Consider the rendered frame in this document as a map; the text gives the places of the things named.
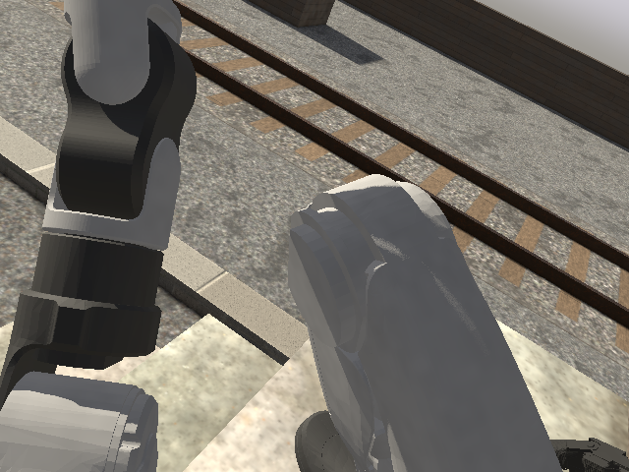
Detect stairs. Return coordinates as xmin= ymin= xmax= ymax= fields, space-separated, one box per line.
xmin=0 ymin=314 xmax=629 ymax=472

